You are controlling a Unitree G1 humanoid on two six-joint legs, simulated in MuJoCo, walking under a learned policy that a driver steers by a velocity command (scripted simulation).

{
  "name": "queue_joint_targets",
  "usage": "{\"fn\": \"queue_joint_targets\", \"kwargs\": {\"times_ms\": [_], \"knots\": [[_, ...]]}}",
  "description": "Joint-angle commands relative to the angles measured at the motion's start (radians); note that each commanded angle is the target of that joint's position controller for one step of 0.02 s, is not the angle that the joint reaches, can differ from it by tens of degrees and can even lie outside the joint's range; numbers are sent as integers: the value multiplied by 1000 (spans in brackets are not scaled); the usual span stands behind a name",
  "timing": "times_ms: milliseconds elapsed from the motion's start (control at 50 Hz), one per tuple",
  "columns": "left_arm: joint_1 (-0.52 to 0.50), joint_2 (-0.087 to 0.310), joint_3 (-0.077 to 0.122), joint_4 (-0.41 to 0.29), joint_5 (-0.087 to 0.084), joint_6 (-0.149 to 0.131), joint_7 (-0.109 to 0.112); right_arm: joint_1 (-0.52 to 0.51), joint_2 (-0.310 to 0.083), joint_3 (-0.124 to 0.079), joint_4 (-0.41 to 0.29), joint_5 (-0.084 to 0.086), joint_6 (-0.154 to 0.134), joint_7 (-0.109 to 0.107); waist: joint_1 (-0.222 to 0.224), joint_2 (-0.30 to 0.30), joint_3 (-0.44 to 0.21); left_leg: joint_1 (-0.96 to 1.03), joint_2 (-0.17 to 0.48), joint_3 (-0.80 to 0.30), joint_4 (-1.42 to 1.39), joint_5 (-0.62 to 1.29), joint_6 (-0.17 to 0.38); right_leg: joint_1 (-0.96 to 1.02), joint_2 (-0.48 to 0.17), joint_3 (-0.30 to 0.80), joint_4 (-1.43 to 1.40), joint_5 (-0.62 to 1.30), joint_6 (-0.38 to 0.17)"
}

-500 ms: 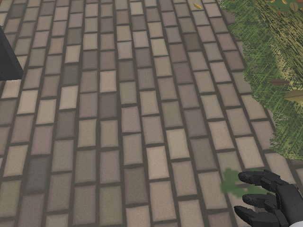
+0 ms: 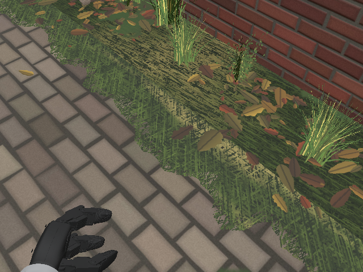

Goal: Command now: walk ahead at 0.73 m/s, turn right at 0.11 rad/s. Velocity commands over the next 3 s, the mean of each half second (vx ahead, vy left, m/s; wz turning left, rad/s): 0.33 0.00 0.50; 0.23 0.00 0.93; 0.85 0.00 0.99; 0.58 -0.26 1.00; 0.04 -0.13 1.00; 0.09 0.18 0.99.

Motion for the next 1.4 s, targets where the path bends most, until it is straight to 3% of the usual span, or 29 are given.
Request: {"fn": "queue_joint_targets", "kwargs": {"times_ms": [20,40,60,80,100,160,220,280,360,440,460,480,500,520,560,620,680,800,860,880,900,920,960,980,1020,1080,1320,1360,1400], "knots": [[448,222,78,117,33,-20,52,-31,-127,-25,-113,11,1,-3,213,-65,-265,-617,32,-95,896,110,118,929,-271,303,-15,405,-30],[471,281,98,77,13,-21,61,82,-112,-19,-138,86,10,-14,189,-133,-545,-832,-92,-313,1255,-169,108,1154,-571,738,-17,797,-175],[494,244,103,97,-28,-24,69,-75,-165,-36,-156,66,9,-27,222,63,-482,-818,-46,-422,1206,-12,116,993,-482,553,-47,1040,-122],[426,192,90,98,-61,-40,48,-116,-178,-45,-183,102,-28,-22,208,-22,-381,-912,-35,-459,1152,-61,83,917,-440,485,-129,792,-179],[333,155,83,110,-70,-55,44,-158,-164,-48,-168,99,-28,-29,143,75,-232,-913,25,-425,1057,-3,58,733,-390,398,-197,643,-125],[203,50,63,106,-50,-70,53,-113,-110,-64,-136,79,28,-25,40,17,-104,-783,69,-389,938,107,30,447,-315,192,-317,606,-37],[149,71,70,114,-41,-68,80,-171,-63,-62,-186,58,50,-19,10,-32,-35,-797,58,-330,818,225,16,313,-273,29,-386,637,0],[124,86,72,116,-46,-43,122,-253,-51,-54,-221,46,42,2,34,-45,-31,-754,20,-247,535,468,27,318,-190,-119,-357,547,53],[162,145,86,126,-70,-4,145,-318,-81,-60,-269,34,47,56,73,-44,-80,-751,-25,-182,345,521,70,508,-256,-130,-230,623,77],[98,161,97,93,-91,33,144,-109,-204,-112,-261,38,52,61,-56,-32,-164,-497,-121,-154,218,398,192,493,-260,-135,191,736,128],[124,125,86,86,-82,30,128,-71,-264,-134,-262,40,47,38,-69,114,-161,-342,-73,-281,133,762,239,338,-166,-126,434,284,187],[223,30,68,58,-31,22,103,-167,-340,-142,-312,15,51,21,79,386,-172,-144,130,-714,188,1223,431,-23,77,-65,823,-573,272],[287,106,69,48,-45,1,81,-217,-343,-133,-377,-20,38,34,62,294,-433,-41,270,-1070,33,928,562,-101,103,238,965,-568,269],[208,167,82,35,-71,-6,73,-290,-305,-130,-414,-3,37,36,50,156,-387,-91,254,-1016,-14,662,515,-117,54,279,942,-494,244],[121,150,84,21,-44,11,88,-371,-213,-104,-433,52,52,18,99,-39,-193,-339,160,-854,-38,452,400,-125,-14,263,756,-378,236],[113,96,80,26,-48,34,91,-402,-209,-110,-460,42,82,-9,124,10,-138,-503,27,-716,-37,454,314,17,-3,223,444,-327,251],[109,62,72,42,-61,36,101,-365,-244,-128,-462,38,107,-35,100,70,-193,-472,12,-724,-6,489,294,59,27,226,274,-269,281],[103,99,91,52,-74,27,97,-401,-236,-127,-493,44,135,-36,67,199,-194,-538,-28,-817,-36,-57,232,180,40,228,62,-189,262],[241,128,117,87,-90,-6,78,-461,-223,-115,-514,49,127,-23,146,243,-159,-728,-50,-858,-4,-263,203,446,15,211,-124,-206,218],[348,163,135,120,-91,-12,80,-483,-184,-101,-526,52,121,-19,195,177,-151,-861,-105,-768,120,-280,148,605,-70,245,-248,-231,185],[402,209,148,120,-83,-14,85,-395,-82,-73,-502,53,117,-18,167,-21,-211,-964,-203,-581,472,-262,115,743,-306,482,-271,-431,132],[335,277,150,94,-25,-26,73,-425,-107,-72,-569,68,93,-8,113,-250,-106,-1201,-187,-517,647,-83,119,660,-430,847,-438,-732,34],[224,189,133,47,-52,-39,93,-430,-223,-94,-538,46,80,3,97,-165,-14,-1251,-61,-440,838,102,86,566,-401,695,-438,-706,53],[270,174,111,61,5,-12,86,-518,-240,-98,-532,-62,99,42,129,4,6,-1171,-91,-409,880,179,72,435,-362,583,-463,-662,80],[300,205,113,72,-9,-7,89,-444,-187,-82,-515,-42,119,89,101,-59,3,-1121,-81,-378,977,262,54,391,-286,403,-470,-550,119],[364,209,111,83,-18,-23,76,-436,-187,-75,-497,-16,129,98,113,-86,4,-1133,-61,-368,1008,323,41,416,-285,289,-479,-504,132],[626,192,102,212,0,-35,96,-750,-127,-32,-530,-16,107,135,233,-105,176,-1206,22,-177,580,155,156,782,-373,-85,-505,-84,132],[577,205,97,220,-4,-29,100,-674,-111,-23,-505,-13,104,119,152,-105,112,-957,-65,-83,468,72,220,736,-343,-203,-354,547,158],[563,281,110,219,-21,-15,97,-384,-164,-53,-421,-2,91,90,-9,-128,-94,-527,-208,-44,444,27,274,640,-372,-204,47,1105,146]]}}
